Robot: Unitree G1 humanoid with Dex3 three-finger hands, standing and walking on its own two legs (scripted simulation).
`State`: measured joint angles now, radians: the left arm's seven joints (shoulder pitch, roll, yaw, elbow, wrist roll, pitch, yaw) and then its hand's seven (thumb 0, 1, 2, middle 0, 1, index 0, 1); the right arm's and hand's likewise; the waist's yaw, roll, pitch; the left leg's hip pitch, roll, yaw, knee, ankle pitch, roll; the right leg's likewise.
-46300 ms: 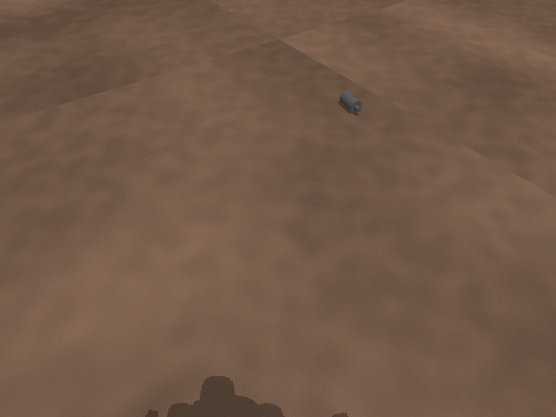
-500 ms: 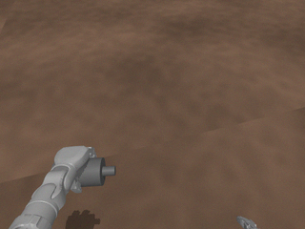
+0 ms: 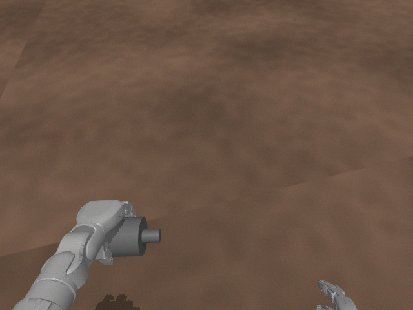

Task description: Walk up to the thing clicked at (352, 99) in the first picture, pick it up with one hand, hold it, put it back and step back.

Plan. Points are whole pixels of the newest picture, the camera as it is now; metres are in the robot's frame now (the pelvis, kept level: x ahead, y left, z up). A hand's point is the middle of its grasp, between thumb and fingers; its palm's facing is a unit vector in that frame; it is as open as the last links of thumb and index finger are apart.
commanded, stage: hold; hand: left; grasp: from above
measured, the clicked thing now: (120, 236) +0.30 +0.20 -0.07
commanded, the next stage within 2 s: crouch in 1.22 s
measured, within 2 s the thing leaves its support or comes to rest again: neither
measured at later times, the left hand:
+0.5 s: hand (108, 238) +0.28 +0.21 -0.02, palm faces -0.45 -0.04 -0.89, open 11.0 cm
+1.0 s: hand (109, 235) +0.28 +0.21 -0.02, palm faces -0.45 -0.05 -0.89, open 11.0 cm
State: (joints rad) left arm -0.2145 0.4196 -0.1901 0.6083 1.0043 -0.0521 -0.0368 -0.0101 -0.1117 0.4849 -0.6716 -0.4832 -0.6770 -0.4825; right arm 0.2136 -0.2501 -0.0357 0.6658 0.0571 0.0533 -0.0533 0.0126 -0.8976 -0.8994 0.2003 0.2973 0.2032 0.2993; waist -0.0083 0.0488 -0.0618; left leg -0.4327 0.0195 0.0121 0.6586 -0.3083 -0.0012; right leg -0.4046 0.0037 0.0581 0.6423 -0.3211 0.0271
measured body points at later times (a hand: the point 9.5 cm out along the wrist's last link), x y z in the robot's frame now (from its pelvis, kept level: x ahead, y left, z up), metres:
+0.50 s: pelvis -0.01 +0.00 +0.01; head +0.00 -0.03 +0.46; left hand +0.30 +0.21 +0.03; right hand +0.14 -0.26 -0.10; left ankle +0.02 +0.12 -0.72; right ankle +0.00 -0.14 -0.72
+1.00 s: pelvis +0.00 -0.01 +0.01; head +0.00 -0.03 +0.46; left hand +0.30 +0.21 +0.03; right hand +0.15 -0.26 -0.10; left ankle +0.02 +0.12 -0.72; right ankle +0.00 -0.14 -0.72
